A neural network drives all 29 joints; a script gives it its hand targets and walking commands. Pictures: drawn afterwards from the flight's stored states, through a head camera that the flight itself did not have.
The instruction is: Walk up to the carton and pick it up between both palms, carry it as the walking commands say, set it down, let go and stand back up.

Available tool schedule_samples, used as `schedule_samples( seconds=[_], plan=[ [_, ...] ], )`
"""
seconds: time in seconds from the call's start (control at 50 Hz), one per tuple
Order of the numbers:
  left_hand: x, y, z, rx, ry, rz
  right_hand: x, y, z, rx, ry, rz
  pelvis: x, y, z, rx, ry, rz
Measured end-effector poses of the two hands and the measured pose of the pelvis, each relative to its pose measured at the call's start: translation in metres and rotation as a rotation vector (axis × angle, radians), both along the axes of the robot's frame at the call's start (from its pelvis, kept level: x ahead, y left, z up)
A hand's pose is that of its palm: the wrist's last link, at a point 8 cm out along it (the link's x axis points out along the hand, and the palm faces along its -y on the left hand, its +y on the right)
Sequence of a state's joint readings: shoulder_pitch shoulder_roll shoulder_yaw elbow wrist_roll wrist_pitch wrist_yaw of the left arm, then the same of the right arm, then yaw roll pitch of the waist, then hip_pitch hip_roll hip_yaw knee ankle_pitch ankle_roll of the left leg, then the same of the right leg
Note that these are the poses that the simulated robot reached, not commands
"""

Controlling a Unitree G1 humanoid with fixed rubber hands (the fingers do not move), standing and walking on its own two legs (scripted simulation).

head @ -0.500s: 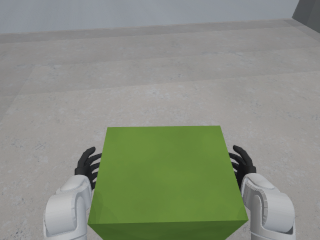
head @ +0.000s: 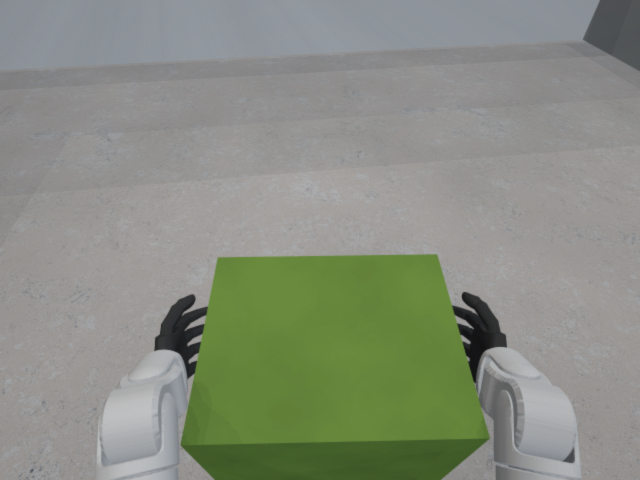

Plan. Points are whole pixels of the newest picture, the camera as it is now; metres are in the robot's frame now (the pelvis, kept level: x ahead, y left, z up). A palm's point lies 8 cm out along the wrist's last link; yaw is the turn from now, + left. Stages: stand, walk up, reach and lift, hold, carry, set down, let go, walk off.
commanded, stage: carry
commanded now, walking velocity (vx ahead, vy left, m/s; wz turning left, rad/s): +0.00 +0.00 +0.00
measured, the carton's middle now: (328, 383) +0.26 +0.00 -0.01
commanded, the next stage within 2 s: hold in 0.24 s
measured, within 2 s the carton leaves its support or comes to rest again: neither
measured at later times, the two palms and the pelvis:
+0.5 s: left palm (172, 378) +0.25 +0.19 +0.03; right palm (471, 377) +0.24 -0.17 +0.03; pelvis +0.00 +0.01 +0.01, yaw +3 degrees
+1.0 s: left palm (181, 363) +0.28 +0.18 +0.02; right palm (468, 370) +0.26 -0.17 +0.02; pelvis -0.01 +0.03 +0.01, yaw +1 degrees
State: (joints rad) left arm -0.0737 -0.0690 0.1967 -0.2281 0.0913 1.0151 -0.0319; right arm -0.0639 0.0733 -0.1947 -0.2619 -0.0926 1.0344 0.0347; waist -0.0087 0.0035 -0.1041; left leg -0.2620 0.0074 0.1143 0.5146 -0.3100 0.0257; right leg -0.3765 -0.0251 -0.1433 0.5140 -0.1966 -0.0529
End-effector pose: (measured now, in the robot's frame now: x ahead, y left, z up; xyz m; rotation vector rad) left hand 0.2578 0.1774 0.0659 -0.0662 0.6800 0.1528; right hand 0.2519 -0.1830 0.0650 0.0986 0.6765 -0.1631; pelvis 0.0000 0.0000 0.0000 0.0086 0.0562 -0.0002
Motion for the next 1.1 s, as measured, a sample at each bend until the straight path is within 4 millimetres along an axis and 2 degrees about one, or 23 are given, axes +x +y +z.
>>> schedule_samples(
  seconds=[0.24, 0.34, 0.4, 0.52, 0.72, 0.82, 0.94, 1.1],
  plan=[
    [0.003, 0.000, -0.003, 0.009, -0.004, -0.007, 0.003, 0.000, -0.003, -0.008, -0.005, 0.004, 0.002, 0.000, 0.000, -0.001, 0.004, -0.001],
    [0.001, 0.004, -0.027, 0.096, 0.032, -0.063, 0.000, 0.004, -0.031, -0.086, 0.031, 0.066, -0.003, 0.002, 0.006, -0.004, -0.114, 0.018],
    [-0.005, 0.007, -0.034, 0.130, 0.040, -0.093, -0.006, 0.007, -0.037, -0.109, 0.038, 0.083, -0.003, 0.004, 0.008, -0.007, -0.134, 0.038],
    [-0.002, 0.011, -0.035, 0.116, 0.023, -0.101, -0.006, 0.012, -0.033, -0.118, 0.024, 0.065, -0.005, 0.008, 0.010, -0.009, -0.137, 0.050],
    [0.019, 0.010, -0.021, 0.091, -0.028, -0.126, -0.001, 0.011, -0.017, -0.104, -0.025, 0.000, -0.007, 0.021, 0.011, -0.015, -0.150, 0.042],
    [0.019, 0.008, -0.019, 0.067, -0.034, -0.105, -0.001, 0.010, -0.015, -0.089, -0.036, 0.004, -0.006, 0.028, 0.011, -0.019, -0.164, 0.020],
    [0.018, 0.006, -0.035, 0.044, -0.004, -0.064, 0.002, 0.007, -0.032, -0.072, -0.006, 0.010, -0.010, 0.032, 0.008, -0.019, -0.156, 0.010],
    [0.026, 0.010, -0.055, 0.068, 0.014, -0.064, 0.015, 0.011, -0.054, -0.075, 0.011, 0.031, -0.012, 0.030, 0.004, -0.018, -0.110, 0.029]
  ],
)
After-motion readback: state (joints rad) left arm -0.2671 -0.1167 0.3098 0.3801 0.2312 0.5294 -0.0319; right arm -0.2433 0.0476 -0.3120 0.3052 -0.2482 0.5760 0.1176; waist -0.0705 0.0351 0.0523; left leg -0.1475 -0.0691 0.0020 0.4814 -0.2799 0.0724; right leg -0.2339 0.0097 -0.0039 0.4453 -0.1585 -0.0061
